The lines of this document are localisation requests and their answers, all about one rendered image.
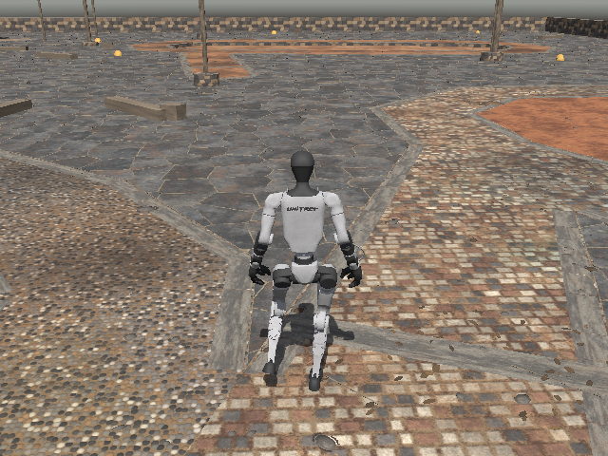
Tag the robot left hand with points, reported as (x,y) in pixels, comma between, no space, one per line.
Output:
(262,271)

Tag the robot left forearm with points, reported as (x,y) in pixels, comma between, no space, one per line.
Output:
(258,253)

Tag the left robot upper arm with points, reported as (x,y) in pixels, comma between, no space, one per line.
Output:
(268,218)

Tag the right robot upper arm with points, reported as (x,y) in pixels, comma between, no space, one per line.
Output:
(338,219)

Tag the robot right hand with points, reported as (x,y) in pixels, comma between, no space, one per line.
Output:
(357,274)

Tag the robot left thigh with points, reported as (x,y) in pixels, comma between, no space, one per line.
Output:
(282,278)

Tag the robot right forearm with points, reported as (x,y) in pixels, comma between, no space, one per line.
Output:
(350,254)

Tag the right robot shin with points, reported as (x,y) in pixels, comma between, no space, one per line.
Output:
(319,346)

